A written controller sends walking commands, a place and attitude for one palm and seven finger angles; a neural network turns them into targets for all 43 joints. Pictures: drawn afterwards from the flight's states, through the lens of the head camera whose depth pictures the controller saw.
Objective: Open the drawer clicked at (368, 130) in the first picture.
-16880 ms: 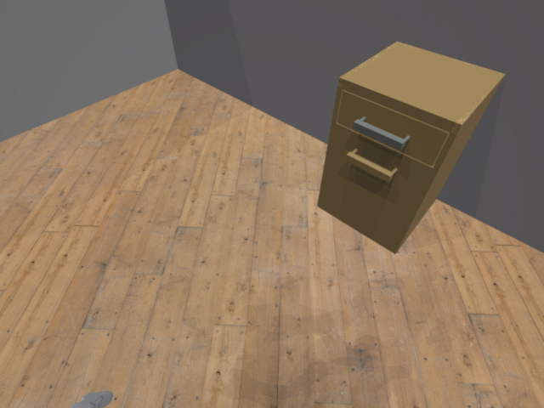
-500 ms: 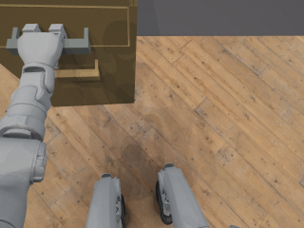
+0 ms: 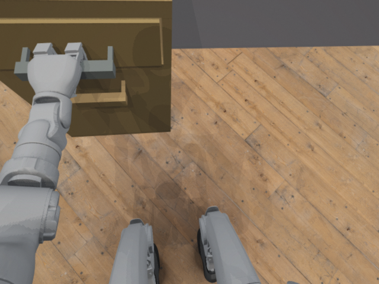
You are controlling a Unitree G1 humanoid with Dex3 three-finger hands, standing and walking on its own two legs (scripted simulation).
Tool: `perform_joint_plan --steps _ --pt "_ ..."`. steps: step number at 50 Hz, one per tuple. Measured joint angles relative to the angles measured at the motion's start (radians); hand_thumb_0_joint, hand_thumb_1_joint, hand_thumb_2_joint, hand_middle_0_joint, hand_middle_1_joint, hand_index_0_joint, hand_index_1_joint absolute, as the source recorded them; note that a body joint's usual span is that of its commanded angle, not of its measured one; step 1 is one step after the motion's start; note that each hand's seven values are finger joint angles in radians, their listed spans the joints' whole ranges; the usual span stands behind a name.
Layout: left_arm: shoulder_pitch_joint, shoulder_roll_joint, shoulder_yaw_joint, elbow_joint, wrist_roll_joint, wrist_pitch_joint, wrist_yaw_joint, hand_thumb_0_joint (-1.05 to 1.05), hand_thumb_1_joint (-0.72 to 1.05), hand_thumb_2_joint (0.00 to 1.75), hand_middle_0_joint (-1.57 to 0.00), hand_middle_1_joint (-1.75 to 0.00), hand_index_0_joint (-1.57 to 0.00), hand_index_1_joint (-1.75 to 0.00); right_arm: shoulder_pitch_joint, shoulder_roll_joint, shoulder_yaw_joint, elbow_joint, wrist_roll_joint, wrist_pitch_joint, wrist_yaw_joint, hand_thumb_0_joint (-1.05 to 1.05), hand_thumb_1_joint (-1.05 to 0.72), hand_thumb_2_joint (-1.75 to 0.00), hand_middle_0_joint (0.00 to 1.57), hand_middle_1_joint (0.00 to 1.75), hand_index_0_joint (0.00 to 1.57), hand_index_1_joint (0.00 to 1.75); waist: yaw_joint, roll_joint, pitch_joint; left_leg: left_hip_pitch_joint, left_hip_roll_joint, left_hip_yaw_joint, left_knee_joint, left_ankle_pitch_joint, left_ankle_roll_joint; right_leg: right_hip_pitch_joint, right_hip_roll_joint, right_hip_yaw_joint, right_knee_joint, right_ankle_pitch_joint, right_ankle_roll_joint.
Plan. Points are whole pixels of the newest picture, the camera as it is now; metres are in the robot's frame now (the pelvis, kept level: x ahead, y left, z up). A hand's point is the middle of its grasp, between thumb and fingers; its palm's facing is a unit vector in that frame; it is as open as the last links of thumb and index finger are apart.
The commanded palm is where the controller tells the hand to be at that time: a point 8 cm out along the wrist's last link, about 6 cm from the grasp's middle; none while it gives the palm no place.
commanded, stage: pull the drawer open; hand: left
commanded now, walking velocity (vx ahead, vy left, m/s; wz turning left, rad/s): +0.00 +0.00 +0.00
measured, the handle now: (68, 61) +0.58 +0.21 -0.02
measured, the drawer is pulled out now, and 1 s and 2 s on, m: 0.01 0.05 0.08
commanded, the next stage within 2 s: none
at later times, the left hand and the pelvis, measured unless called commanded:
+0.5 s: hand (68, 95) +0.51 +0.22 -0.04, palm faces -0.05 -0.03 -1.00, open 6.1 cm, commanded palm +0.48 +0.20 +0.00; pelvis +0.01 +0.00 +0.01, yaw +1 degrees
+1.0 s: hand (67, 108) +0.48 +0.22 -0.04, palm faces -0.05 -0.03 -1.00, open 6.1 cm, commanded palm +0.45 +0.20 +0.00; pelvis +0.01 +0.00 +0.02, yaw +1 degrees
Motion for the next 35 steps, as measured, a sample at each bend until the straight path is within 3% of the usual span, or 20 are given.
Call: perform_joint_plan --steps 18,35 --pt "0.071 -0.060 -0.011 -0.037 0.011 -0.017 0.063 0.01 0.67 0.77 -0.29 -1.35 -0.35 -1.35 -0.036 0.001 -0.024 -0.005 -0.009 0.013 0.013 0.00 -0.90 -0.90 0.21 0.30 0.20 0.30 0.037 -0.010 -0.008 0.053 -0.008 0.008 -0.033 -0.012 0.001 0.048 -0.008 0.008 -0.021 -0.020 0.002" --pt "0.133 -0.082 -0.014 -0.056 0.010 -0.017 0.076 0.01 0.67 0.75 -0.29 -1.35 -0.35 -1.35 -0.037 0.000 -0.033 0.000 -0.010 0.023 0.015 0.00 -0.90 -0.90 0.21 0.30 0.20 0.30 0.047 -0.015 -0.011 0.094 -0.008 0.010 -0.061 -0.007 -0.003 0.086 -0.008 0.010 -0.042 -0.017 -0.003"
